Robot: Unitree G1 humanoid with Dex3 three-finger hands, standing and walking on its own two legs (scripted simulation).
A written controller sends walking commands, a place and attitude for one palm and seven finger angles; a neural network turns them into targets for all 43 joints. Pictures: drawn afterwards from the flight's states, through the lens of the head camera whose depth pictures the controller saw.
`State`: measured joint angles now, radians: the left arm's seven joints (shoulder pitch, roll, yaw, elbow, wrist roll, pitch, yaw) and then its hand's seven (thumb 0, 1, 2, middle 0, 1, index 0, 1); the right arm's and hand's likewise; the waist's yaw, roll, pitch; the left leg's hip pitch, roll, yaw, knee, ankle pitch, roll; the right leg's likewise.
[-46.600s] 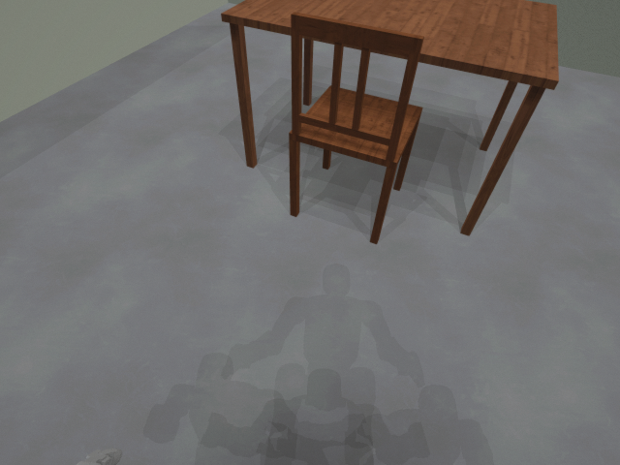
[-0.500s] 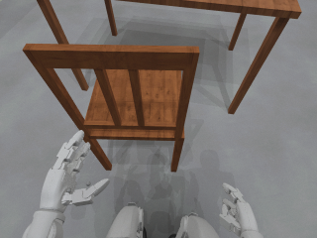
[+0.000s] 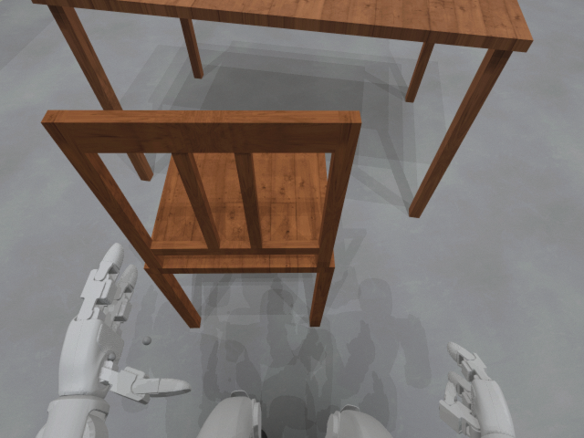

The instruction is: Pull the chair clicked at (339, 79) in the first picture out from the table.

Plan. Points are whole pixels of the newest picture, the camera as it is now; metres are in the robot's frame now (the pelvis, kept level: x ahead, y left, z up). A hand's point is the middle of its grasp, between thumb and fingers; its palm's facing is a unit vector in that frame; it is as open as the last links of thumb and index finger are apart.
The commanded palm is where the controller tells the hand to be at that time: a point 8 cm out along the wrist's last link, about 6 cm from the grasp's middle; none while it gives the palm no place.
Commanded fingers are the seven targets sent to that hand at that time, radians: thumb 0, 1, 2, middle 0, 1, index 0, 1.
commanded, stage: raise the hand toward the chair's back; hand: left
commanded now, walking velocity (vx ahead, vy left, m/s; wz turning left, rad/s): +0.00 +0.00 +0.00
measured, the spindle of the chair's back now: (200, 205) +0.47 +0.18 -0.03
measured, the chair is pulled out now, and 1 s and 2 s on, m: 0.30 0.30 0.30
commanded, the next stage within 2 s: aim the fingers beside a spindle in 0.86 s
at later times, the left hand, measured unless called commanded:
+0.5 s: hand (116, 320) +0.25 +0.23 +0.04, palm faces +0.07 -1.00 -0.04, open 16.9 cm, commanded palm +0.22 +0.28 +0.05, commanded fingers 0.00 -0.50 0.30 -0.06 -0.08 -0.06 -0.08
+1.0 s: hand (108, 322) +0.25 +0.23 +0.04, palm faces +0.07 -1.00 -0.04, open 16.9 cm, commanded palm +0.22 +0.29 +0.04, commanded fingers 0.00 -0.50 0.30 -0.06 -0.08 -0.06 -0.08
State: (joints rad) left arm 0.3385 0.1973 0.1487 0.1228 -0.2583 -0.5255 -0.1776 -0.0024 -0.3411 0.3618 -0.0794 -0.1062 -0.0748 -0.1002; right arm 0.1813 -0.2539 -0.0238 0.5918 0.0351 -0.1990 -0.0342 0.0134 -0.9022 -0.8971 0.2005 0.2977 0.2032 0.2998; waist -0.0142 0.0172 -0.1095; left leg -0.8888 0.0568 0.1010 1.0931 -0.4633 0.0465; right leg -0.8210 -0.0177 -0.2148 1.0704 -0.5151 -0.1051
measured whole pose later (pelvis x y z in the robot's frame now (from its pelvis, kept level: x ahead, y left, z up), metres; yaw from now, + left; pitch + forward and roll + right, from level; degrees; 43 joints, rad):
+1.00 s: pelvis +0.00 +0.03 +0.01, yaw +0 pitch +15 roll -3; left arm 0.26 0.24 0.19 0.15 -0.27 -0.47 -0.22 -0.01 -0.50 0.30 -0.06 -0.08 -0.06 -0.08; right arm 0.21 -0.25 0.02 0.58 0.03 -0.19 -0.02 0.01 -0.90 -0.90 0.20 0.30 0.21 0.30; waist -0.01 0.03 -0.11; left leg -0.87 0.04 0.11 1.06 -0.46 0.09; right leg -0.79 -0.03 -0.21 1.02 -0.48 -0.06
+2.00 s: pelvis +0.00 +0.01 -0.02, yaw -1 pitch +19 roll -1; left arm 0.04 0.17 0.09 0.31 -0.18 -0.51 -0.08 -0.01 -0.50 0.30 -0.06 -0.08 -0.06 -0.08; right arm 0.19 -0.25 0.00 0.58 0.01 -0.11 0.01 0.01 -0.90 -0.90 0.20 0.30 0.21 0.30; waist -0.02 0.03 -0.13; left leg -1.03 0.06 0.11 1.19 -0.50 0.06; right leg -0.97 -0.03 -0.20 1.17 -0.55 -0.10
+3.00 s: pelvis +0.00 +0.01 -0.03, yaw -1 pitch +21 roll -2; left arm -0.06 0.17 0.09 0.40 -0.16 -0.54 -0.03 -0.01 -0.50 0.30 -0.06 -0.08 -0.06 -0.08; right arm 0.18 -0.25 0.00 0.59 0.01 -0.05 0.02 0.01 -0.90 -0.90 0.20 0.30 0.21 0.30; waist -0.03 0.02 -0.14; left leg -1.11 0.06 0.11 1.25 -0.52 0.07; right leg -1.04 -0.03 -0.19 1.23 -0.56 -0.09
